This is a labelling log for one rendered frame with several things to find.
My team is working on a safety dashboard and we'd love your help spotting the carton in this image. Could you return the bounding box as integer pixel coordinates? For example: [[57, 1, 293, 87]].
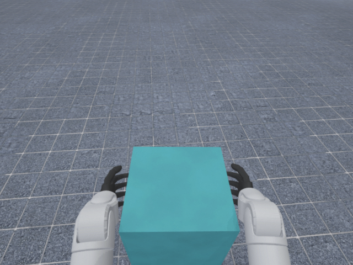
[[119, 147, 240, 265]]

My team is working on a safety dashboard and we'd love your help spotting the left robot forearm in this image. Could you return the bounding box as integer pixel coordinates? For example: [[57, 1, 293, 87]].
[[70, 190, 119, 265]]

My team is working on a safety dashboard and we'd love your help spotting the robot left hand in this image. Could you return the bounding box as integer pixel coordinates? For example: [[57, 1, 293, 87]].
[[100, 165, 129, 207]]

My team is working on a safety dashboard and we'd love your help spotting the right robot forearm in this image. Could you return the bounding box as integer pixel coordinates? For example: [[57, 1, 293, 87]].
[[238, 188, 291, 265]]

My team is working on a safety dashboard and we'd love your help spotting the robot right hand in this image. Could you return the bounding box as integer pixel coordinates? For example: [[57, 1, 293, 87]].
[[226, 163, 253, 206]]

